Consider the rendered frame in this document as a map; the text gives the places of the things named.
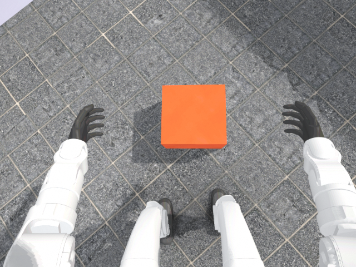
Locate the robot right upper arm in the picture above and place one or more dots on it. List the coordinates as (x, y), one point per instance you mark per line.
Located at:
(337, 251)

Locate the left robot forearm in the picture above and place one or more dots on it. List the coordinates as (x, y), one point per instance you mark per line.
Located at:
(54, 210)

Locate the right robot forearm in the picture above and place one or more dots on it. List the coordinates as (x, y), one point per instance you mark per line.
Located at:
(331, 186)

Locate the carton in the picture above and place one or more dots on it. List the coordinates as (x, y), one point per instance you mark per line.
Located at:
(193, 117)

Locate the robot left upper arm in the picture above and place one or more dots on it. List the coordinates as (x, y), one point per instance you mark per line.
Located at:
(44, 250)

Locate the robot left hand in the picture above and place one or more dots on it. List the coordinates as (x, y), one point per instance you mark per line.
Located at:
(81, 126)

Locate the robot left thigh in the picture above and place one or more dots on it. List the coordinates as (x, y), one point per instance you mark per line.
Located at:
(143, 247)

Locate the robot right foot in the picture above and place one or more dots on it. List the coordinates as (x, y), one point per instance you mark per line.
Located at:
(215, 195)

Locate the robot right hand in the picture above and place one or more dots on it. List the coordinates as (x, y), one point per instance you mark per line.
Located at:
(308, 124)

